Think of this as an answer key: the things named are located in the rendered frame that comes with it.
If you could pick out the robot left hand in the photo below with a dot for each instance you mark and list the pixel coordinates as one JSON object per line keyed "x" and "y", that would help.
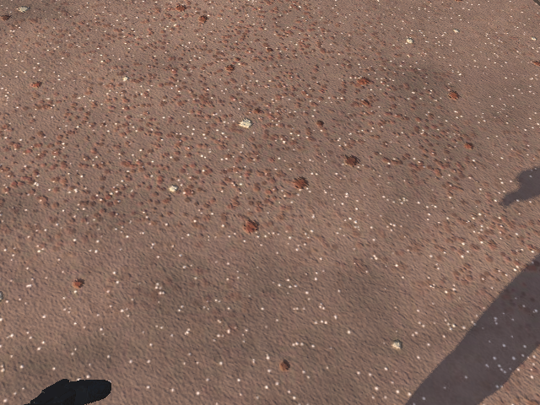
{"x": 79, "y": 392}

